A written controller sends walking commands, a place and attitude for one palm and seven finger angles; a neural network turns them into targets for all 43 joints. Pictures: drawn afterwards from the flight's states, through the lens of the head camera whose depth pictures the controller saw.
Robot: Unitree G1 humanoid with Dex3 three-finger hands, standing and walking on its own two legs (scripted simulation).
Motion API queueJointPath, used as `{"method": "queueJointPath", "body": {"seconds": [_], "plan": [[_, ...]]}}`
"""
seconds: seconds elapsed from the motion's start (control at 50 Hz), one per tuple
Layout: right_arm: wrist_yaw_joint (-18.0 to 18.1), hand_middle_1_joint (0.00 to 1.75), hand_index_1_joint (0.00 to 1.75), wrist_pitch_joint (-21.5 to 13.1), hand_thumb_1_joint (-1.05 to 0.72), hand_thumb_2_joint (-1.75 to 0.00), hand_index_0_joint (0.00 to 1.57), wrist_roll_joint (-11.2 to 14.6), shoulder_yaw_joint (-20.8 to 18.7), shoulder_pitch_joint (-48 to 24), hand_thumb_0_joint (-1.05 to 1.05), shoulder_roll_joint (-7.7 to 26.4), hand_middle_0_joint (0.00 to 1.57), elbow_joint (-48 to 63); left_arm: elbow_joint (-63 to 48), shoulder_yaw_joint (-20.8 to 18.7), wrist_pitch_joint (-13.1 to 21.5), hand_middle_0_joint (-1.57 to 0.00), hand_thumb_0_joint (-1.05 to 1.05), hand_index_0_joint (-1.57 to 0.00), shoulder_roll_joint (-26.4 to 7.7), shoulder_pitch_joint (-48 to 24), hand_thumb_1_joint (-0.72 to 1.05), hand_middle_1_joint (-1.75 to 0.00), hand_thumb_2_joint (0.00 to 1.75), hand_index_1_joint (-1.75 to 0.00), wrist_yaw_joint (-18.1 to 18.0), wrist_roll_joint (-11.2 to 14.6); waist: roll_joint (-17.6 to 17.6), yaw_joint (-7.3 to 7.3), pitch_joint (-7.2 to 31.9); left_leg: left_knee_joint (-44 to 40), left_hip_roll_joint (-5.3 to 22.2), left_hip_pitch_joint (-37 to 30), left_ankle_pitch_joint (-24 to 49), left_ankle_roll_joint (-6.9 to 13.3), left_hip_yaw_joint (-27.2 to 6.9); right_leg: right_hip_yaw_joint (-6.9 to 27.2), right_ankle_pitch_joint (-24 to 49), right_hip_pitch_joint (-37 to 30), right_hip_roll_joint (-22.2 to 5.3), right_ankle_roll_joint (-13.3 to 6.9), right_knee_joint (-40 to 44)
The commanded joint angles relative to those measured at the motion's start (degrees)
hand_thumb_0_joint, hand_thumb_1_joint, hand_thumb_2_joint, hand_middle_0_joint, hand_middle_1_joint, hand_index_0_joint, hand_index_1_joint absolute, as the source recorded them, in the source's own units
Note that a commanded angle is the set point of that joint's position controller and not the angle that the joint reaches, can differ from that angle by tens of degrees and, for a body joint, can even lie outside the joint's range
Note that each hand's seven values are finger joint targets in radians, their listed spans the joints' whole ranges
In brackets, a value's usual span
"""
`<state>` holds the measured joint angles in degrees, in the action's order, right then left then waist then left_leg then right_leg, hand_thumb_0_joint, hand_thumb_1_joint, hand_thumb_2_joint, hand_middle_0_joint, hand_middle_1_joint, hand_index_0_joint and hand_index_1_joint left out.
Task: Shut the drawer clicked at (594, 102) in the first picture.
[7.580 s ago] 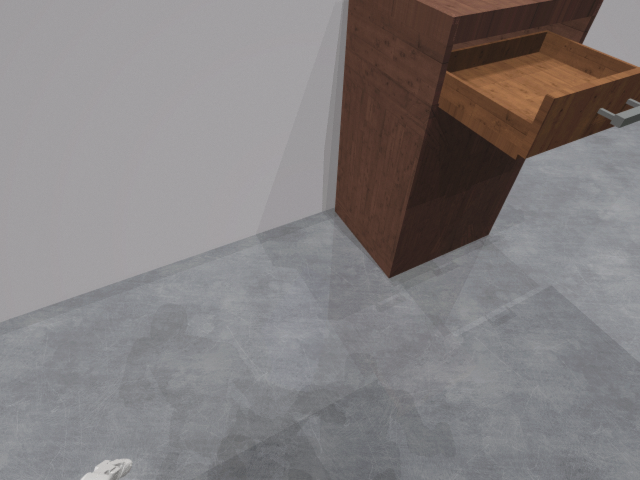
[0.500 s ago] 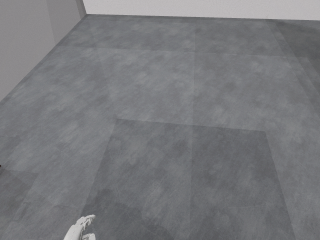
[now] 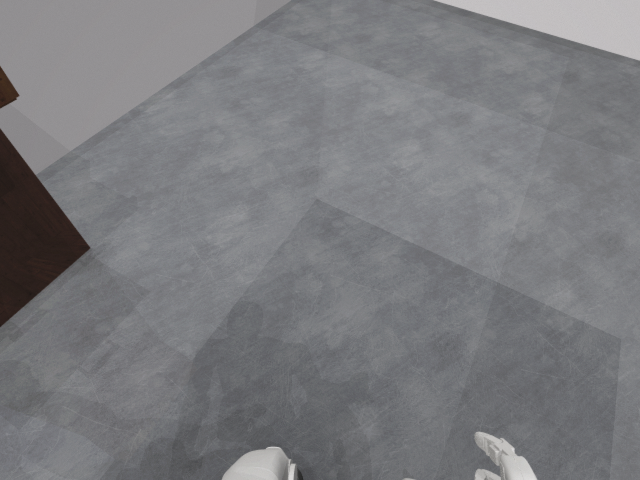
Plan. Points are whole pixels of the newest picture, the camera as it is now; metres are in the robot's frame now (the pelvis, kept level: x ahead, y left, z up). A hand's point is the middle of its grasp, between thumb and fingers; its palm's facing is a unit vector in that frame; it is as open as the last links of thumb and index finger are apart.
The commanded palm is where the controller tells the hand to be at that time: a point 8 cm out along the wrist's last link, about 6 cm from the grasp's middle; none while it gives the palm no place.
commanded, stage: walk to a spot facing it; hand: left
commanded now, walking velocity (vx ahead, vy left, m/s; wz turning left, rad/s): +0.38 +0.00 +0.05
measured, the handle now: out of the picture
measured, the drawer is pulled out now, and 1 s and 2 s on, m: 0.29 0.29 0.29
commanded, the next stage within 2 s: turn to face it in 0.62 s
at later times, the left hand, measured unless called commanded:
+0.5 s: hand (249, 325) +0.34 +0.16 -0.15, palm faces -0.06 -0.99 -0.15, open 7.4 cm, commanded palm none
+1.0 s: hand (265, 308) +0.38 +0.14 -0.16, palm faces +0.21 -0.96 -0.17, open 7.3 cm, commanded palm none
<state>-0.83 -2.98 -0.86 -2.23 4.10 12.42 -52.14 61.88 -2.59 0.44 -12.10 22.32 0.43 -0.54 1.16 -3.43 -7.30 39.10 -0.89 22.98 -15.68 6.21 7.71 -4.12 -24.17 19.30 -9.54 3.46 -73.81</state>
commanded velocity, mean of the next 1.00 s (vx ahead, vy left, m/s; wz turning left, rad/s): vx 0.23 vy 0.00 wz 0.19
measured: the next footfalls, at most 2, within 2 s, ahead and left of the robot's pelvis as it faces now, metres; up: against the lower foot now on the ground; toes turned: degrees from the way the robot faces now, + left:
right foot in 0.56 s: +0.40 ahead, -0.11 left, +0.00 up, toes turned -7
left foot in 1.08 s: +0.53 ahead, +0.10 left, +0.00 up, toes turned +20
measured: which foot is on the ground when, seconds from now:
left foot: down 0.00-0.58, up 0.60-1.00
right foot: up 0.00-0.54, down 0.56-1.00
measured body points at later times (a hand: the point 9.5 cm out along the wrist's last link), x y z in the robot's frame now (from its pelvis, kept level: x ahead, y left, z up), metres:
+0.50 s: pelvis +0.22 -0.01 +0.01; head +0.25 -0.01 +0.46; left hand +0.35 +0.21 -0.13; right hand +0.08 -0.21 -0.13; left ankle +0.06 +0.05 -0.72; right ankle +0.34 -0.12 -0.69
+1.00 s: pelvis +0.41 -0.03 +0.02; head +0.44 -0.02 +0.47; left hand +0.37 +0.19 -0.14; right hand +0.54 -0.25 -0.13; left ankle +0.49 +0.11 -0.68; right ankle +0.36 -0.11 -0.72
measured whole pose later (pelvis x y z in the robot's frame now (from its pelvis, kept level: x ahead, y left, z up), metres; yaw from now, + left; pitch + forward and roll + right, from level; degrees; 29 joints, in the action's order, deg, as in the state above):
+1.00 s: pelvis +0.41 -0.03 +0.02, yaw +9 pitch +0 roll -1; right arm -0.8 1.0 -1.1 -3.1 8.2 10.2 -57.2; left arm 60.6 -1.6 2.5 -7.8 18.1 -1.0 -1.2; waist -0.2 -0.6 -3.9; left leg 45.5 5.2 30.4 -12.6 -1.6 6.2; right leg -16.2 -21.0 4.4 -2.1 -1.8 -26.1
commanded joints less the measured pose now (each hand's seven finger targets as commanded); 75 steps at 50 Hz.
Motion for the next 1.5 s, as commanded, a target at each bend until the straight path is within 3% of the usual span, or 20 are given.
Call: {"method": "queueJointPath", "body": {"seconds": [0.0,0.14,0.4,0.46,0.5,0.52,0.54,0.56,0.6,0.64,0.7,0.82,0.94,1.02,1.04,1.06,1.1,1.2,1.28,1.48], "plan": [[1.4,0.30,0.30,-1.7,-0.90,-0.90,0.20,0.3,-1.6,9.6,0.00,6.9,0.20,-1.3,-3.9,-0.7,1.6,-0.20,0.00,-0.20,-2.4,0.8,0.90,-0.30,0.90,-0.30,-0.2,-1.1,-5.0,2.85,8.2,-23.0,14.9,-11.7,24.7,1.2,-15.0,2.7,6.9,9.4,-1.9,-0.1,0.4],[1.6,0.30,0.30,-1.8,-0.90,-0.90,0.20,0.6,-1.7,14.8,0.00,3.9,0.20,-4.1,-6.0,-1.5,-0.3,-0.20,0.00,-0.20,-2.3,-6.3,0.90,-0.30,0.90,-0.30,0.1,-1.3,-5.7,2.94,0.8,-31.3,12.9,-12.1,11.7,-0.4,-15.1,3.2,18.3,17.7,-0.3,1.0,9.6],[3.4,0.30,0.30,-2.2,-0.90,-0.90,0.20,-0.5,-0.7,30.7,0.00,2.7,0.20,-11.3,-11.8,-0.4,1.2,-0.20,0.00,-0.20,-0.3,-25.2,0.90,-0.30,0.90,-0.30,0.9,-0.6,-5.3,8.61,-1.1,-24.2,16.1,-33.7,41.2,1.3,-12.5,-1.2,13.2,23.6,4.7,-3.2,29.2],[3.5,0.30,0.30,-1.9,-0.90,-0.90,0.20,-0.4,-0.6,30.2,0.00,4.3,0.20,-12.4,-11.0,-0.1,2.1,-0.20,0.00,-0.20,0.1,-21.0,0.90,-0.30,0.90,-0.30,0.8,-0.5,-6.3,5.78,2.6,-16.8,14.9,-33.0,62.7,0.2,-8.5,-5.3,9.7,11.1,9.6,-5.9,37.7],[3.4,0.30,0.30,-1.9,-0.90,-0.90,0.20,0.2,-1.0,27.9,0.00,5.6,0.20,-12.3,-6.6,-0.8,2.8,-0.20,0.00,-0.20,-2.1,-7.8,0.90,-0.30,0.90,-0.30,0.1,-0.7,-4.9,-0.03,8.8,-4.0,13.1,-28.6,67.6,-2.2,-6.7,-6.3,14.7,-5.5,12.2,-7.4,43.3],[3.1,0.30,0.30,-2.1,-0.90,-0.90,0.20,0.8,-1.0,25.9,0.00,5.4,0.20,-11.5,-3.8,-1.7,3.4,-0.20,0.00,-0.20,-4.7,1.1,0.90,-0.30,0.90,-0.30,-0.1,-0.9,-5.0,-4.05,12.9,6.9,11.6,-17.0,56.6,-3.4,-5.7,-1.9,21.4,-21.8,8.1,-9.2,44.9],[2.5,0.30,0.30,-2.5,-0.90,-0.90,0.20,1.6,-0.8,26.4,0.00,2.2,0.20,-10.2,-1.8,-3.2,4.0,-0.20,0.00,-0.20,-10.5,8.7,0.90,-0.30,0.90,-0.30,-0.8,-1.2,5.4,-6.07,18.5,26.0,3.5,0.1,21.8,-5.4,-2.4,18.8,32.6,-36.4,-8.8,-16.6,45.4],[2.7,0.30,0.30,-2.6,-0.90,-0.90,0.20,1.6,-0.9,27.4,0.00,1.5,0.20,-9.7,-1.0,-3.5,3.8,-0.20,0.00,-0.20,-13.0,9.6,0.90,-0.30,0.90,-0.30,-0.8,-0.1,6.7,-3.56,22.3,42.0,-1.0,7.4,-16.2,-5.7,-5.0,33.8,40.2,-38.1,-19.5,-22.7,50.9],[2.0,0.30,0.30,-1.4,-0.90,-0.90,0.20,0.7,-1.5,20.7,0.00,0.7,0.20,-8.8,-3.6,-2.6,3.2,-0.20,0.00,-0.20,-8.2,-1.1,0.90,-0.30,0.90,-0.30,-1.3,0.2,-0.4,-1.36,7.3,41.1,5.2,9.1,-7.9,-3.9,-9.9,24.1,19.8,-17.8,-14.5,-18.1,58.8],[1.8,0.30,0.30,0.5,-0.90,-0.90,0.20,0.0,-0.8,21.0,0.00,-2.7,0.20,-9.3,-4.0,-1.0,3.6,-0.20,0.00,-0.20,-3.2,-6.0,0.90,-0.30,0.90,-0.30,-1.4,-0.1,-1.6,3.40,0.8,37.1,7.8,6.8,-2.9,-4.7,-10.1,14.4,17.7,-3.5,-10.8,-13.4,61.7],[1.4,0.30,0.30,2.4,-0.90,-0.90,0.20,-0.4,-0.9,25.1,0.00,-4.7,0.20,-10.6,-3.2,-0.1,4.4,-0.20,0.00,-0.20,-0.5,-6.2,0.90,-0.30,0.90,-0.30,-1.6,-0.6,2.2,6.67,1.1,30.6,7.9,4.7,1.1,-6.4,-8.4,3.5,23.4,1.1,-6.2,-10.1,62.8],[0.3,0.30,0.30,3.4,-0.90,-0.90,0.20,-0.1,-0.9,15.5,0.00,-2.8,0.20,-6.2,-3.3,-0.3,4.3,-0.20,0.00,-0.20,-2.7,-4.9,0.90,-0.30,0.90,-0.30,-1.7,-0.3,6.2,5.97,2.6,18.3,8.1,8.8,6.0,-8.9,-4.4,-5.1,43.6,-6.0,-5.5,-9.5,58.5],[-0.6,0.30,0.30,3.1,-0.90,-0.90,0.20,-0.3,-0.5,3.1,0.00,-1.4,0.20,-1.2,-3.4,-1.3,2.6,-0.20,0.00,-0.20,-5.3,-0.1,0.90,-0.30,0.90,-0.30,-2.4,-0.8,6.2,1.79,3.2,4.4,5.6,8.0,2.6,-7.8,-0.9,-5.6,51.6,-16.5,-8.8,-8.7,51.0],[0.0,0.30,0.30,2.8,-0.90,-0.90,0.20,-0.8,-2.0,11.2,0.00,3.1,0.20,-1.5,-5.3,-2.3,1.8,-0.20,0.00,-0.20,-7.7,-1.4,0.90,-0.30,0.90,-0.30,-2.3,-0.5,3.8,6.46,11.1,-8.7,1.5,-8.4,8.6,-5.6,0.3,-8.8,56.4,-17.0,-8.6,-5.5,30.2],[0.3,0.30,0.30,2.3,-0.90,-0.90,0.20,-1.3,-3.1,16.5,0.00,7.8,0.20,-2.0,-7.0,-2.5,1.8,-0.20,0.00,-0.20,-6.9,-2.1,0.90,-0.30,0.90,-0.30,-2.1,0.4,-5.7,8.89,16.6,-11.5,10.2,-22.0,32.1,-1.5,-9.6,-10.3,38.3,-6.0,-3.8,-2.1,17.2],[0.7,0.30,0.30,2.0,-0.90,-0.90,0.20,-0.5,-4.2,20.0,0.00,13.8,0.20,-2.3,-9.6,-1.4,1.8,-0.20,0.00,-0.20,-3.6,-1.6,0.90,-0.30,0.90,-0.30,-1.6,1.3,-20.6,9.00,21.7,-10.5,26.7,-33.1,68.8,9.0,-31.2,-6.4,-13.8,11.2,5.0,1.3,1.4],[1.4,0.30,0.30,2.7,-0.90,-0.90,0.20,0.4,-3.9,16.9,0.00,12.3,0.20,-1.8,-12.1,-1.7,0.5,-0.20,0.00,-0.20,-4.5,-8.3,0.90,-0.30,0.90,-0.30,-2.5,0.6,-8.6,8.26,18.8,-14.6,25.1,-26.7,49.1,9.6,-26.4,1.9,-10.4,13.8,2.6,0.7,-1.8],[1.7,0.30,0.30,2.6,-0.90,-0.90,0.20,-0.2,-2.8,5.0,0.00,8.6,0.20,2.2,-10.3,-2.6,-1.4,-0.20,0.00,-0.20,-3.6,-5.8,0.90,-0.30,0.90,-0.30,-1.6,-0.4,-7.2,3.11,10.3,-20.0,14.4,-8.8,24.3,3.1,-17.6,2.7,0.7,7.6,2.5,1.7,7.4],[1.2,0.30,0.30,3.1,-0.90,-0.90,0.20,-0.3,-3.6,5.5,0.00,9.7,0.20,2.7,-12.4,-2.9,-2.3,-0.20,0.00,-0.20,-4.2,-8.5,0.90,-0.30,0.90,-0.30,-1.6,-0.5,-8.7,3.77,9.0,-22.4,13.2,-6.6,12.4,3.2,-21.1,2.7,2.2,7.5,3.6,2.3,13.5],[0.9,0.30,0.30,4.4,-0.90,-0.90,0.20,-0.4,-5.4,6.7,0.00,11.3,0.20,3.9,-16.8,-2.5,-1.1,-0.20,0.00,-0.20,-5.3,-10.6,0.90,-0.30,0.90,-0.30,-2.0,0.4,-11.2,3.67,12.9,-14.7,10.2,-8.3,23.2,2.2,-29.1,2.1,4.0,-4.6,8.8,1.3,40.3]]}}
